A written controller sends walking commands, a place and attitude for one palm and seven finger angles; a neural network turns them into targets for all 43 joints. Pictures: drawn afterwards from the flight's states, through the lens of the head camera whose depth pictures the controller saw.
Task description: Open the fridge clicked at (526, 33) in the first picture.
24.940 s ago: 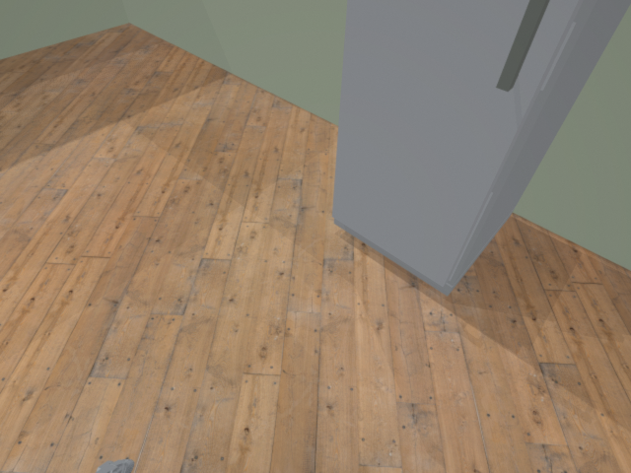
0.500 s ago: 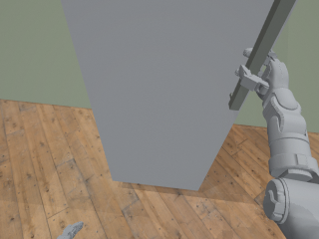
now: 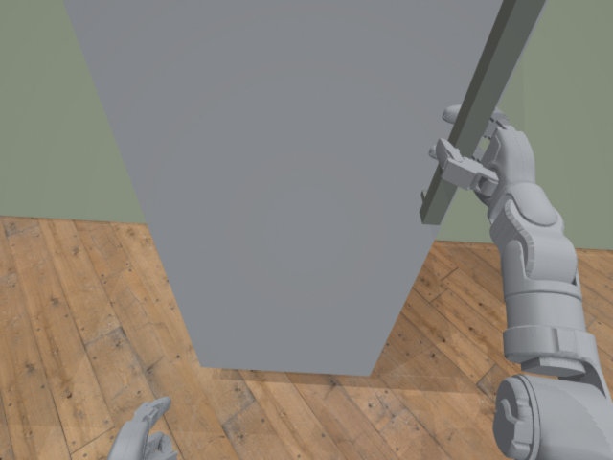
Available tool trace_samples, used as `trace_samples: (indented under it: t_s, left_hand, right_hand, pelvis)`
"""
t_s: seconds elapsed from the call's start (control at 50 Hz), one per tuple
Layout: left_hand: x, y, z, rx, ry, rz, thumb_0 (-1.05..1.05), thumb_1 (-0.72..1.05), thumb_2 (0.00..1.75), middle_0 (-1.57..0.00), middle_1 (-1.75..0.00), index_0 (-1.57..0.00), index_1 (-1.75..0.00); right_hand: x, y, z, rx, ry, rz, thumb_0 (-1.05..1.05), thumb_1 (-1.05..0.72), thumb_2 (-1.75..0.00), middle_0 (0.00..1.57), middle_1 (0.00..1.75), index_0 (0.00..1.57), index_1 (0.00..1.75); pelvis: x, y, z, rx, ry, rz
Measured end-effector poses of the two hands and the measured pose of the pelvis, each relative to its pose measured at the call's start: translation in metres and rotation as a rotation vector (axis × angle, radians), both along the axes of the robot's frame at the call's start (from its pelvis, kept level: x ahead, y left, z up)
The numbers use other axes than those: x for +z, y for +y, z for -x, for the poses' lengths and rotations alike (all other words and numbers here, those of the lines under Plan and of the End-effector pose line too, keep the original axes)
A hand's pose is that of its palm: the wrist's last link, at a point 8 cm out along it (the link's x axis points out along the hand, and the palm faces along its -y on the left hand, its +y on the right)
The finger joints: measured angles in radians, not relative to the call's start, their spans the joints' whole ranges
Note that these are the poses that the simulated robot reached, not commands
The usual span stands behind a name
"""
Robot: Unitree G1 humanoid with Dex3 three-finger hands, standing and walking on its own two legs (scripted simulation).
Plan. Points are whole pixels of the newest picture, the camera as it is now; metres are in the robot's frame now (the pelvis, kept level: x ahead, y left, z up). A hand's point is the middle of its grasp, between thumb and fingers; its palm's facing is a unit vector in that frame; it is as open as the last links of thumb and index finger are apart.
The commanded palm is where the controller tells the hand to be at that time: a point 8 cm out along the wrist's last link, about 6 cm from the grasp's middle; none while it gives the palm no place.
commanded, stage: pull the door a little, standing still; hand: right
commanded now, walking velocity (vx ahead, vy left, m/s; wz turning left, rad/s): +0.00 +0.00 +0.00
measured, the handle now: (467, 109) +0.48 -0.15 +0.25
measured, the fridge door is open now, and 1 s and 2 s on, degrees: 0 16 54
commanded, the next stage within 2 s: walk backward, drawing the door open in 0.40 s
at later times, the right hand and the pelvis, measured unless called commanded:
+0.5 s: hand (454, 197) +0.37 -0.13 +0.21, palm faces -0.04 +1.00 -0.06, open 6.8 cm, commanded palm +0.35 -0.18 +0.20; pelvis +0.06 +0.02 +0.00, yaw +12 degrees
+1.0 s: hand (443, 242) +0.31 -0.11 +0.19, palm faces +0.27 +0.92 -0.27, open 8.0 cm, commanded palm +0.27 -0.15 +0.20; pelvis +0.04 +0.06 -0.02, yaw -1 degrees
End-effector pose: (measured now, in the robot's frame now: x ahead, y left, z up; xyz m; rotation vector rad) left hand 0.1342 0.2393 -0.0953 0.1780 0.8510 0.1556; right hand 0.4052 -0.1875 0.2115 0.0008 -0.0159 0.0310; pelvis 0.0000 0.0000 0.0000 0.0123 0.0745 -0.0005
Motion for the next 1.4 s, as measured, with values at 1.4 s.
trace_samples:
  t_s: [1.4]
  left_hand:
    - [0.002,0.098,-0.042,-0.267,-0.105,-0.010,0.01,0.91,0.90,-0.20,-0.30,-0.20,-0.30]
  right_hand:
    - [-0.013,0.096,0.246,-0.387,-0.358,0.341,-0.15,-0.54,-0.65,0.46,1.40,0.12,1.18]
  pelvis:
    - [-0.010,0.152,0.025,-0.334,-0.071,0.035]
